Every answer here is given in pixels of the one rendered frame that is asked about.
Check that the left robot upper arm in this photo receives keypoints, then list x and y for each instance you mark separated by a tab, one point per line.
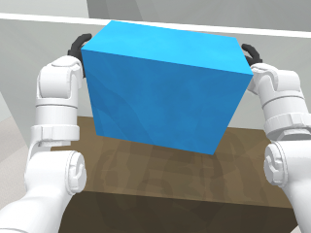
51	179

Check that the right robot upper arm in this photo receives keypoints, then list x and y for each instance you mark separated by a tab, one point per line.
288	165

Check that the carton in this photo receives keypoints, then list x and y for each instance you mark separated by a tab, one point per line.
161	86

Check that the robot left forearm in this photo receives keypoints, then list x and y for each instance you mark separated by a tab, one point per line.
56	102

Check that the left robot hand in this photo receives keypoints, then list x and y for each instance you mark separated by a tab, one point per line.
75	50

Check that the pedestal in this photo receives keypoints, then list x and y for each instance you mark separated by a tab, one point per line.
134	187

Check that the right robot hand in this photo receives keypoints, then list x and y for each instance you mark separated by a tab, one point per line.
253	53

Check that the robot right forearm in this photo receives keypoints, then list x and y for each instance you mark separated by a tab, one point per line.
285	111

